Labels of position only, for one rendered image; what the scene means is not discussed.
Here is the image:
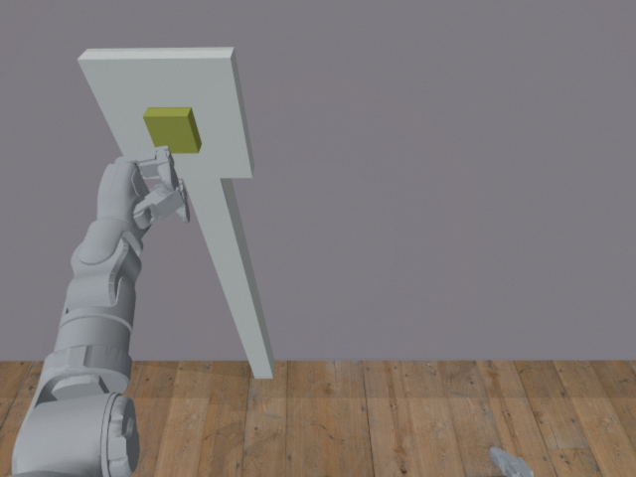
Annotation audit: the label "right robot hand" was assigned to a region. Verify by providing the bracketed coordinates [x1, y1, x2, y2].
[490, 447, 534, 477]

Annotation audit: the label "left robot hand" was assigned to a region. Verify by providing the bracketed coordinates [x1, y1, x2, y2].
[96, 145, 190, 239]

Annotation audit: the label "robot left forearm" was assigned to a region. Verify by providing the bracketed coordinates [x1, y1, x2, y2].
[12, 219, 143, 475]

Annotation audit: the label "button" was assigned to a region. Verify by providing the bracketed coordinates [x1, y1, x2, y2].
[143, 107, 202, 153]

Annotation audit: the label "robot left upper arm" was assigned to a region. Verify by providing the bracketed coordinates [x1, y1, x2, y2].
[7, 393, 140, 477]

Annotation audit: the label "panel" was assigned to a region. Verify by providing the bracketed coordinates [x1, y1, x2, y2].
[78, 47, 275, 379]

